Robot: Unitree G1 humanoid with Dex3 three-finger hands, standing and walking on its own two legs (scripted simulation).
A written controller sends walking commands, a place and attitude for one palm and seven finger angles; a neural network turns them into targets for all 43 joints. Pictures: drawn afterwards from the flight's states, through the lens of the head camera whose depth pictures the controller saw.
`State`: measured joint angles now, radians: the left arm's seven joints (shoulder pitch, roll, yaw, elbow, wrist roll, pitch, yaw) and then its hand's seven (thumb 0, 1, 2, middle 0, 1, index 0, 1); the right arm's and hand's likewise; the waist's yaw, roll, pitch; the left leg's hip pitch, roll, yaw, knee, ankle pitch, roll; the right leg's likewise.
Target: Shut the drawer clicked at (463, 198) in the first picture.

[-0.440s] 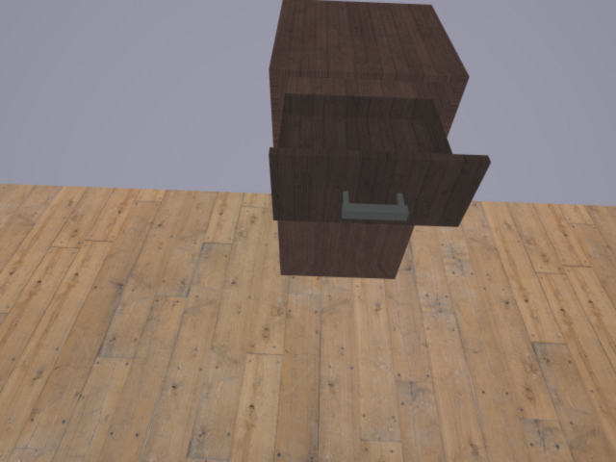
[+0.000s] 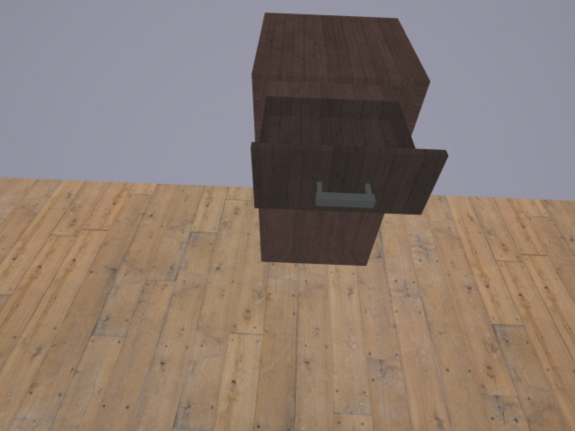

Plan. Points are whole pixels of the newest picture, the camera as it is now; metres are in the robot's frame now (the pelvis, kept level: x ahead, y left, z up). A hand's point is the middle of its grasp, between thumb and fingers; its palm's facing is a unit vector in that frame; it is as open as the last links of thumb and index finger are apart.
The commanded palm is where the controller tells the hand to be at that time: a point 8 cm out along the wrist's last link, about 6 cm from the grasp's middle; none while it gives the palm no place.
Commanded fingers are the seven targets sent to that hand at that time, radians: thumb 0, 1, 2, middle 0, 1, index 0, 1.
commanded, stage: stand and wait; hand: left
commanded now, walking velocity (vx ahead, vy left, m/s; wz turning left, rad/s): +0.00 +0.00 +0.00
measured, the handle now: (344, 193) +0.60 -0.09 -0.05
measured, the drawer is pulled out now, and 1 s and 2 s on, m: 0.28 0.28 0.28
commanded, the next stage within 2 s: look at it before walking up in 0.38 s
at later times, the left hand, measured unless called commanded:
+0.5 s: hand out of the picture -0.01 +0.16 -0.18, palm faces +0.01 -0.98 -0.19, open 7.4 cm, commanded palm none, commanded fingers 0.00 0.90 0.90 -0.20 -0.30 -0.20 -0.30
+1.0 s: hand out of the picture +0.00 +0.15 -0.17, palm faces +0.02 -0.98 -0.18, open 7.4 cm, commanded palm none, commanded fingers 0.00 0.90 0.90 -0.20 -0.30 -0.20 -0.30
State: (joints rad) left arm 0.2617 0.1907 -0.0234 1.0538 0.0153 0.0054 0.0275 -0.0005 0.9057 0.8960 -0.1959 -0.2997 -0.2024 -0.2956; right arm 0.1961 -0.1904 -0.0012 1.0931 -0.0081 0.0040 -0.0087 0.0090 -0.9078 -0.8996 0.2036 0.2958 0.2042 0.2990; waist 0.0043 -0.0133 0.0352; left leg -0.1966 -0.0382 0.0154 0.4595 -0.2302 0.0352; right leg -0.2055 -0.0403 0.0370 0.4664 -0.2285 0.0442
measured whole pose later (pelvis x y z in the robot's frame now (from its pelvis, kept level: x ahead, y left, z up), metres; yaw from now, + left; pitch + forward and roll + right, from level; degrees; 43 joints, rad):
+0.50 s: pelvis -0.01 -0.01 +0.00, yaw +0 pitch -2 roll +0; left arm 0.29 0.16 -0.01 1.10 0.01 -0.01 0.03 0.00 0.91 0.90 -0.20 -0.30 -0.20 -0.30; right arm 0.25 -0.15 0.00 1.15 -0.01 0.00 -0.01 0.01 -0.91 -0.90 0.20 0.30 0.20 0.30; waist 0.00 -0.01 0.05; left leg -0.20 -0.02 0.01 0.44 -0.21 0.02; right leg -0.22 -0.03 0.03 0.46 -0.21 0.03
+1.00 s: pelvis +0.00 -0.02 +0.00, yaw +0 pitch -1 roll +0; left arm 0.29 0.15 -0.01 1.10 0.01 -0.01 0.03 0.00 0.91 0.90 -0.19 -0.30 -0.20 -0.30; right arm 0.24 -0.14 0.00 1.14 -0.01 0.00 -0.02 0.01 -0.91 -0.90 0.20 0.30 0.20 0.30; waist 0.00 -0.01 0.05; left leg -0.20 -0.02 0.01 0.44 -0.22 0.01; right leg -0.21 -0.02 0.03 0.45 -0.22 0.02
